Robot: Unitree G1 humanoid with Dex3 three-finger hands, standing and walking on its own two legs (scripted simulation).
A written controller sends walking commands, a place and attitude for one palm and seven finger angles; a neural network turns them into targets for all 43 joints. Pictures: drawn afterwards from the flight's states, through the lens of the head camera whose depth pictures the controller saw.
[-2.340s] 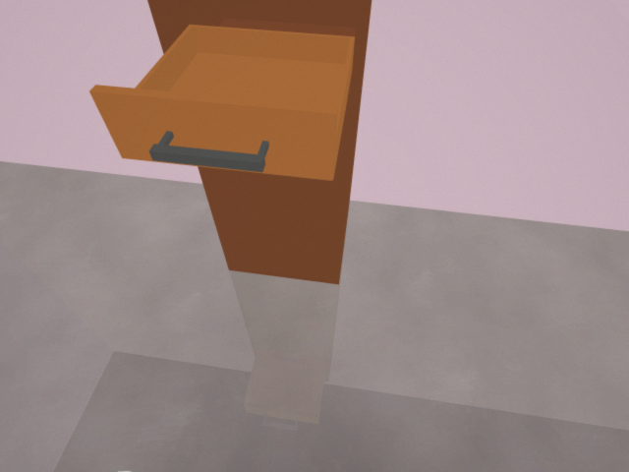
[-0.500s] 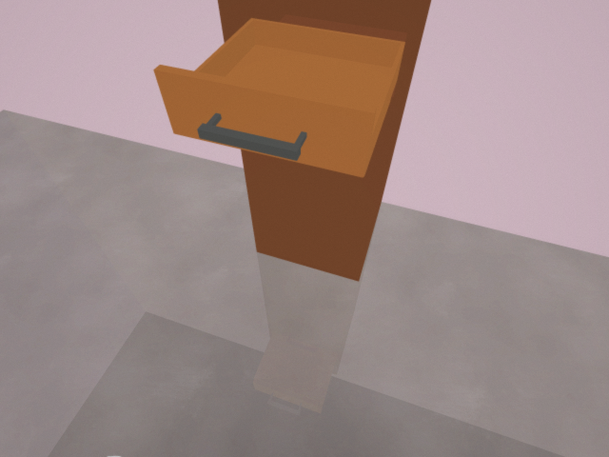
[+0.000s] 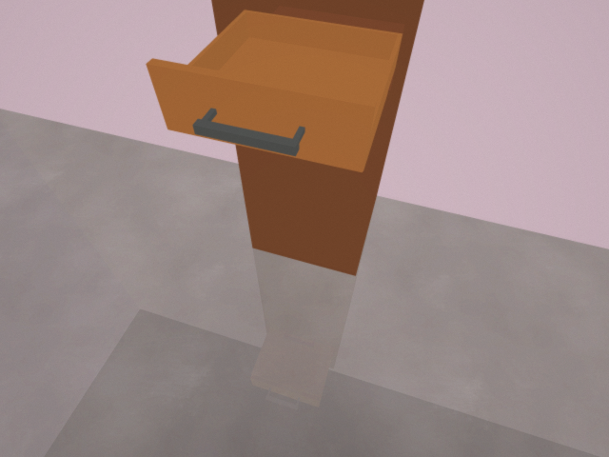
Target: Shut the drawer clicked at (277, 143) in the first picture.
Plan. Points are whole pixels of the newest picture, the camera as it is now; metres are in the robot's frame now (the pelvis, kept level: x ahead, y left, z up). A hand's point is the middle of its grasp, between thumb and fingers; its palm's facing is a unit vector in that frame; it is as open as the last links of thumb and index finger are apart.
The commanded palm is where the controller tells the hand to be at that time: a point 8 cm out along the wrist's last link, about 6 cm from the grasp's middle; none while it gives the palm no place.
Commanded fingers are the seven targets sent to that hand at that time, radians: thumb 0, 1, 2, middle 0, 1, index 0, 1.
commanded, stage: turn to face it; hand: left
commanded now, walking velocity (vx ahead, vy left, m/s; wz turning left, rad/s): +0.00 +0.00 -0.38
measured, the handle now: (250, 130) +0.59 +0.13 +0.09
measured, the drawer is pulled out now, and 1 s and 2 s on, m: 0.29 0.29 0.29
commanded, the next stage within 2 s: take the last steps up to it in 0.50 s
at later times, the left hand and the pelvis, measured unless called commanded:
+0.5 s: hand out of the picture +0.06 +0.20 -0.18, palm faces -0.11 -0.97 -0.22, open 7.4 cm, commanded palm none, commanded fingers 0.00 0.90 0.90 -0.20 -0.30 -0.20 -0.30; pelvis -0.03 +0.00 -0.01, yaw -8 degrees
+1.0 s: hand out of the picture +0.10 +0.14 -0.17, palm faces -0.19 -0.96 -0.19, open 7.4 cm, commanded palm none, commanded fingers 0.00 0.90 0.90 -0.20 -0.30 -0.20 -0.30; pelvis -0.01 -0.04 -0.01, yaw -11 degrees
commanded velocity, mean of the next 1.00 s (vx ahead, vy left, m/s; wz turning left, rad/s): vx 0.13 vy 0.03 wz -0.16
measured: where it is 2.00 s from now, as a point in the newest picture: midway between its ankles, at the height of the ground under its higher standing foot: outside the picture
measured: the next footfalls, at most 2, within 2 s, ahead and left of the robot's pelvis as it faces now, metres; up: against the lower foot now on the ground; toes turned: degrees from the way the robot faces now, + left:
right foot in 0.62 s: -0.03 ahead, -0.14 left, +0.00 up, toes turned -9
right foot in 1.00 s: +0.03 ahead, -0.17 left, +0.00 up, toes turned -14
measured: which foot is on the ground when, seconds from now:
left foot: down 0.00-1.00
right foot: down 0.00-0.36, up 0.38-0.60, down 0.62-0.78, up 0.80-0.98, down 1.00-1.00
